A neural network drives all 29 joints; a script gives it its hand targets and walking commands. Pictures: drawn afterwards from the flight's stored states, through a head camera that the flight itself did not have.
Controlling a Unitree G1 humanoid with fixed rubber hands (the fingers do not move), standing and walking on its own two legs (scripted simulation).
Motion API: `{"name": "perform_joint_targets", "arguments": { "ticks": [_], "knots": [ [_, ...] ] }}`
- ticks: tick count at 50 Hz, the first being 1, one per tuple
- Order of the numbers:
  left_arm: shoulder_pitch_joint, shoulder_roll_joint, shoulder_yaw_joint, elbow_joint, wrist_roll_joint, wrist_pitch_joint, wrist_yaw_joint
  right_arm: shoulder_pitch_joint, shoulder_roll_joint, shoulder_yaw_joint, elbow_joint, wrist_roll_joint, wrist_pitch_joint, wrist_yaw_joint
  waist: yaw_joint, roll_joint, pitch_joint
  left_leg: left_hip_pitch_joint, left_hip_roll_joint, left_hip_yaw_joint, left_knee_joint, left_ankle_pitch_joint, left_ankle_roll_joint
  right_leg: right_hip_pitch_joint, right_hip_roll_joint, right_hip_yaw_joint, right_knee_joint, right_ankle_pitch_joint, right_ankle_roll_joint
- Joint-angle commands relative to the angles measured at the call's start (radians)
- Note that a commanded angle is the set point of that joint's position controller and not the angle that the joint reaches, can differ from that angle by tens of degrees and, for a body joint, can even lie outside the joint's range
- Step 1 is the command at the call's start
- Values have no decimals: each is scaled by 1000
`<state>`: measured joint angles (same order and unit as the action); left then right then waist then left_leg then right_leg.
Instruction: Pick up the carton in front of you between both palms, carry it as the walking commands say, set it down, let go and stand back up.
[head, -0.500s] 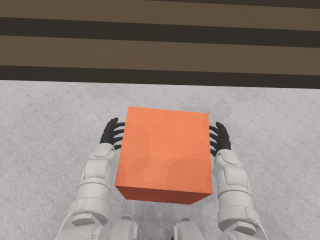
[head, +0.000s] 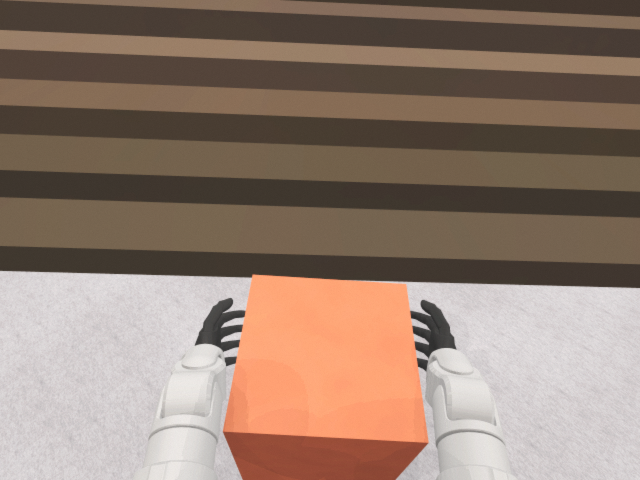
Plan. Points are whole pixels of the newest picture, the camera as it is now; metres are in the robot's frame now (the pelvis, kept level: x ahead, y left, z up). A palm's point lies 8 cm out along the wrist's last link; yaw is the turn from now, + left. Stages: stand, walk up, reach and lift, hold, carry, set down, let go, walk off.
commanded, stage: reach and lift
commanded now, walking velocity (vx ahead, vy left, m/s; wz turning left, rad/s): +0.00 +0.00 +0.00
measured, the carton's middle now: (321, 388) +0.29 +0.00 -0.05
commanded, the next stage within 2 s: hold in 1.00 s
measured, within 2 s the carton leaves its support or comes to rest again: neither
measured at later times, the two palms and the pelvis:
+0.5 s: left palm (207, 350) +0.29 +0.15 +0.03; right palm (441, 354) +0.30 -0.15 +0.04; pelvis -0.01 +0.00 +0.01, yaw +0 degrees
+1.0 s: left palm (207, 345) +0.29 +0.15 +0.04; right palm (443, 349) +0.30 -0.15 +0.05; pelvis +0.01 +0.00 +0.01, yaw +0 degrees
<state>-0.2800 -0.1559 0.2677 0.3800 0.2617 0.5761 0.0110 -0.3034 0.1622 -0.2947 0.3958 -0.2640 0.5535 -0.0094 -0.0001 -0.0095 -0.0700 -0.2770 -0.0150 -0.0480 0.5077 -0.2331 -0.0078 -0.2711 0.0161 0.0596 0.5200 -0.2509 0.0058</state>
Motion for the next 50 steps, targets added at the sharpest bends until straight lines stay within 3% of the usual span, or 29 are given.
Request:
{"name": "perform_joint_targets", "arguments": {
  "ticks": [1,5,12,35,50],
  "knots": [
    [-494,-941,-503,11,-180,7,-251,-413,966,506,74,167,35,259,6,7,-128,150,-72,-25,-109,106,15,65,66,25,-128,100,-11],
    [-567,-936,-446,43,-153,9,-267,-482,959,443,108,136,36,270,0,4,-82,140,-67,-17,-117,15,21,53,63,18,-141,4,-20],
    [-654,-961,-480,14,-169,-3,-274,-574,986,486,69,158,26,276,2,2,-177,176,-69,-12,-112,44,22,105,63,10,-132,42,-15],
    [-482,-925,-531,-117,-202,45,-251,-406,936,533,-60,185,70,261,3,10,-187,284,-77,-21,-164,267,6,211,79,16,-178,260,-2],
    [-476,-913,-553,-169,-219,80,-252,-398,935,558,-114,204,106,258,2,5,-160,293,-78,-20,-179,247,7,226,75,19,-193,249,1]
  ]
}}
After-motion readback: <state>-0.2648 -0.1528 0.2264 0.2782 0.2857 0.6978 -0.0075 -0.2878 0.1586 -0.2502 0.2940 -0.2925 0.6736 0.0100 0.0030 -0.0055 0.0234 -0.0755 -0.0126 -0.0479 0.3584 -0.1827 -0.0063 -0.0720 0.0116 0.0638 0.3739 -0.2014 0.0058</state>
